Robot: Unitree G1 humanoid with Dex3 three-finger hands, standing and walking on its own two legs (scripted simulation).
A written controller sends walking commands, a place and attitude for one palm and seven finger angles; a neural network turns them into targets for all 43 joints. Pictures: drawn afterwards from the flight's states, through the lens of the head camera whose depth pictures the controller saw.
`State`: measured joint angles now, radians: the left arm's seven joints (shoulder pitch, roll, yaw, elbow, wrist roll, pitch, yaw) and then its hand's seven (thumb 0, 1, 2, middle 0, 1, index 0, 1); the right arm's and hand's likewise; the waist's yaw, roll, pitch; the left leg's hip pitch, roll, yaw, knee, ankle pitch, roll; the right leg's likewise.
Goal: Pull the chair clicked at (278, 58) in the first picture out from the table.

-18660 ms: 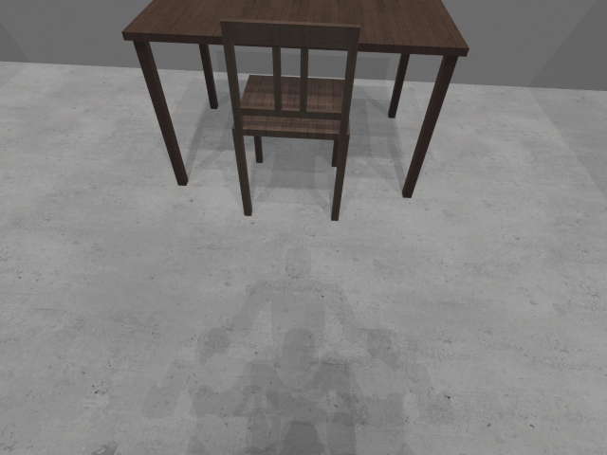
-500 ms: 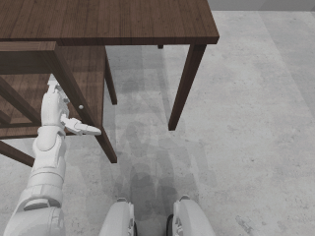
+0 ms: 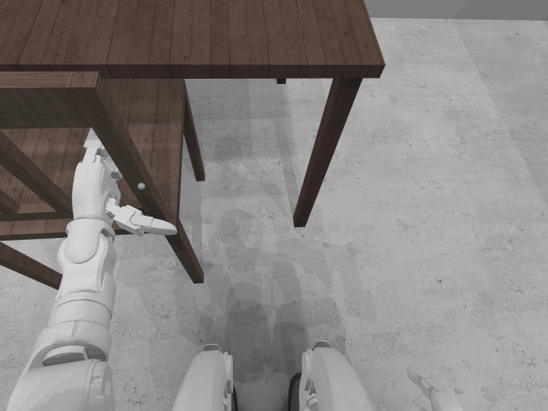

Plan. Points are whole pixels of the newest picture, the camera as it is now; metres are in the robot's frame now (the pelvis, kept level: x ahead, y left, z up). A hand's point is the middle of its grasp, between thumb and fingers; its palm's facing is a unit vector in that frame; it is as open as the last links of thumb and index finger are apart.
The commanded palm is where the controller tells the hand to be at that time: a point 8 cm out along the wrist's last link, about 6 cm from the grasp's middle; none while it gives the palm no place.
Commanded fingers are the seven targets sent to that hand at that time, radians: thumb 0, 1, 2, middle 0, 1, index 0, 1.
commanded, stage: hook a spindle and tug to test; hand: left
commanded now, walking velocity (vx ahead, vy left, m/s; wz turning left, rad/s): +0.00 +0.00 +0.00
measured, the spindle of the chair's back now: out of the picture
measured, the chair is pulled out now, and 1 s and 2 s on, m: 0.00 0.01 0.05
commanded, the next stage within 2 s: step backward, pulling the chair out in 1.32 s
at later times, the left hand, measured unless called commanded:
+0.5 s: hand (140, 183) +0.43 +0.20 +0.02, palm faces +0.08 -1.00 -0.03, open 9.5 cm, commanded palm +0.40 +0.23 +0.03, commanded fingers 0.00 0.62 0.78 -0.50 -1.45 -0.50 -1.45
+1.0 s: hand (140, 194) +0.41 +0.19 +0.02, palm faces +0.08 -1.00 -0.03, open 6.1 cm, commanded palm +0.37 +0.23 +0.03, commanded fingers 0.00 0.90 0.90 -0.50 -1.45 -0.50 -1.45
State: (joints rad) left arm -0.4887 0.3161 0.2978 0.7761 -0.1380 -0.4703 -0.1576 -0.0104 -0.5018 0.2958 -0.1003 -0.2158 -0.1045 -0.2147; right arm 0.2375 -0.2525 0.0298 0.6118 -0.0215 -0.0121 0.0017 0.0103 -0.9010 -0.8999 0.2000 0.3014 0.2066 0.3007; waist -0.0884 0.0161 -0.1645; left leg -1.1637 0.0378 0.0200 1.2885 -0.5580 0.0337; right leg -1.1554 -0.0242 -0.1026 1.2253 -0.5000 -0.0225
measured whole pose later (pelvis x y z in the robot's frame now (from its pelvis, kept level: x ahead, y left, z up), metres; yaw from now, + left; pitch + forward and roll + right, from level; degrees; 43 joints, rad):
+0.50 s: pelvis +0.00 +0.00 +0.00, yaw +0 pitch +25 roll -3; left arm -0.48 0.32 0.30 0.76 -0.15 -0.46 -0.14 0.00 0.10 0.55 -0.41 -1.30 -0.41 -1.33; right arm 0.25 -0.25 0.03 0.62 -0.02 -0.01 0.01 0.01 -0.90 -0.90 0.20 0.30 0.21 0.30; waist -0.09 0.02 -0.17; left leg -1.16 0.04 0.02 1.28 -0.56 0.04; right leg -1.15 -0.02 -0.10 1.22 -0.50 -0.02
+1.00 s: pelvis +0.02 +0.01 +0.01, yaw -1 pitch +25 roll -3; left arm -0.29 0.27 0.25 0.56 -0.17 -0.44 -0.11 0.02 0.65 0.79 -0.35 -1.40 -0.34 -1.44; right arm 0.25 -0.24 0.01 0.59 -0.02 0.00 0.03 0.01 -0.90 -0.90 0.20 0.30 0.21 0.30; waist -0.08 0.02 -0.17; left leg -1.10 0.04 0.04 1.25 -0.58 0.04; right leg -1.10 -0.02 -0.08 1.18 -0.51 -0.01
